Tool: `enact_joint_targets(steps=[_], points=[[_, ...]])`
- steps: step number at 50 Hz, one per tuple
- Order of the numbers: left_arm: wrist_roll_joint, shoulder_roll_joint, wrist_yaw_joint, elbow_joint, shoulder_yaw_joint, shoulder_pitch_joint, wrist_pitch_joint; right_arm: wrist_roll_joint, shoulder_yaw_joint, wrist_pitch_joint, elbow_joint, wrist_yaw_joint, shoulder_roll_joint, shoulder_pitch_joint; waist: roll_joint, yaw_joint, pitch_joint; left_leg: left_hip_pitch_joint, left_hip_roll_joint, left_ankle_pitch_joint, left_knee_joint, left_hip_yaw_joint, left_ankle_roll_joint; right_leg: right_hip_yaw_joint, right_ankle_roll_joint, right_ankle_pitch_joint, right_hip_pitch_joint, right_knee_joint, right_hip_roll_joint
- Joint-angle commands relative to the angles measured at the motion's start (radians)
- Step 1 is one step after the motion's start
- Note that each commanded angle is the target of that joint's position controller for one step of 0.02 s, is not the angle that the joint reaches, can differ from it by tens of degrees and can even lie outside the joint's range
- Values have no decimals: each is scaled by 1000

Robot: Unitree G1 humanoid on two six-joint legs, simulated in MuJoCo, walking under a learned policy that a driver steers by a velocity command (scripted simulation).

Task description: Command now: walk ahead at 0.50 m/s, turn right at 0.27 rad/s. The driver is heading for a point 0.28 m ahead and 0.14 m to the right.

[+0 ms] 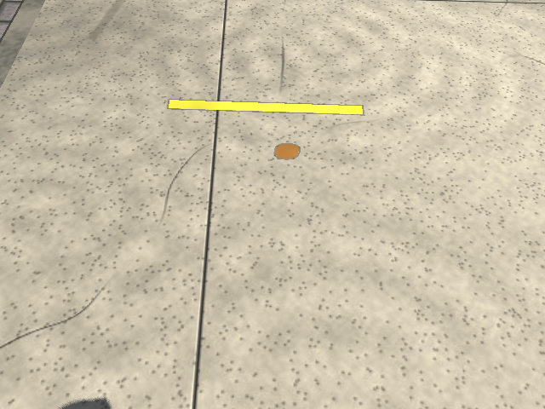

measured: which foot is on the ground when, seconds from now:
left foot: down 0.00-0.30, up 0.32-0.66, down 0.68-1.00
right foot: up 0.00-0.28, down 0.30-1.00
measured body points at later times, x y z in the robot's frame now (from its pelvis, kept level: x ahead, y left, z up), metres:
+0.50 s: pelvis +0.22 -0.06 -0.01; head +0.27 -0.07 +0.44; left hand +0.41 +0.17 -0.12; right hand +0.28 -0.35 -0.14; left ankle +0.22 +0.11 -0.69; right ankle +0.30 -0.15 -0.74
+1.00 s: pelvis +0.31 -0.03 -0.01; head +0.32 -0.03 +0.44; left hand +0.45 +0.21 -0.14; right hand +0.35 -0.30 -0.14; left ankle +0.32 +0.09 -0.74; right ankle +0.30 -0.15 -0.74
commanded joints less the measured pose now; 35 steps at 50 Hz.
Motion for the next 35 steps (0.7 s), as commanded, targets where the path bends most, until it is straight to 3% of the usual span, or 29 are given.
enact_joint_targets(steps=[1,7,10,12,14,15,16,17,18,19,20,21,22,24,28,31,33,34,35], points=[[2,40,7,-46,15,33,14,-11,-36,-39,-38,-10,-118,-38,119,21,-14,41,274,212,-239,-147,157,66,20,128,-93,-49,-32],[13,1,-24,-104,-3,-141,2,0,-46,-33,13,-32,-159,6,86,-40,44,108,266,241,-267,16,113,-6,2,384,-88,-383,-1],[29,-11,-42,-152,-10,-217,-6,13,-49,-7,54,-39,-171,51,73,-56,68,178,281,471,-180,46,102,-46,-24,338,-66,-503,34],[33,11,-53,-165,-1,-195,-11,24,-53,12,68,-46,-193,50,110,-30,24,240,296,661,-87,43,84,-70,-51,263,-10,-535,72],[38,68,-54,-132,27,-51,-15,32,-57,27,69,-56,-211,19,128,57,-75,267,267,819,114,53,42,-103,-87,249,173,-595,134],[38,114,-42,-107,48,43,-16,28,-50,29,70,-57,-196,30,91,106,-140,204,215,753,291,83,-3,-90,-113,435,353,-665,143],[56,212,-21,-97,66,134,-7,-12,-26,17,43,-55,-138,86,-78,102,-286,-53,141,303,603,88,-59,138,-197,954,696,-547,-63],[61,205,-14,-104,46,100,-3,-11,12,8,70,-30,-45,244,-201,15,-479,-315,1,-556,923,-49,-112,500,-416,1164,956,-547,-318],[48,135,-19,-117,34,120,7,25,-15,7,110,-20,-150,179,-40,98,-542,-298,30,-548,967,-207,-104,456,-403,1041,893,-597,-278],[35,115,-21,-116,26,38,9,52,-20,13,69,-21,-162,66,-37,84,-370,-382,73,-496,935,-177,-97,325,-355,909,771,-640,-229],[27,76,-20,-117,15,-31,10,40,-16,23,64,-34,-145,12,22,59,-245,-402,105,-432,858,-151,-99,261,-310,780,622,-686,-181],[29,44,-17,-117,4,-85,11,24,-21,40,71,-49,-141,-1,26,27,-175,-348,130,-373,787,-150,-106,209,-285,683,475,-735,-152],[43,44,-17,-115,5,-117,12,20,-22,60,81,-56,-130,31,-15,-11,-153,-243,137,-318,739,-146,-115,171,-272,615,346,-781,-126],[61,53,-16,-111,10,-166,10,15,-17,81,103,-68,-96,84,-52,-43,-147,-143,124,-272,631,-123,-130,116,-273,566,238,-823,-100],[58,55,1,-75,10,-169,15,9,-12,90,110,-77,-89,34,-62,-19,-176,-65,125,-123,410,-122,-127,89,-250,353,236,-848,-88],[50,44,8,-54,2,-185,31,6,-14,91,117,-71,-92,-1,-56,-19,-130,-1,107,-42,263,-104,-109,104,-209,22,203,-857,-67],[44,5,7,-31,-14,-165,35,-14,-12,84,123,-66,-88,-9,-25,-30,-85,73,107,49,103,-108,-83,95,-135,-151,169,-830,-18],[51,-11,6,-17,-20,-134,34,-20,-15,78,112,-67,-123,-20,27,-11,-58,75,174,101,41,-184,-58,76,-87,-181,162,-780,22],[52,-8,6,-9,-14,-74,35,-7,-31,77,116,-70,-196,-64,156,63,-26,-21,190,-7,42,-205,-23,6,-51,-147,194,-757,96]])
